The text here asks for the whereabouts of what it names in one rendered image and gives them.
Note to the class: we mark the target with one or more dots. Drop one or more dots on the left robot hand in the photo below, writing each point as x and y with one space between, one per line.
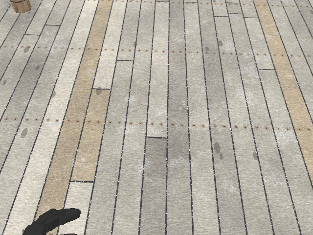
51 219

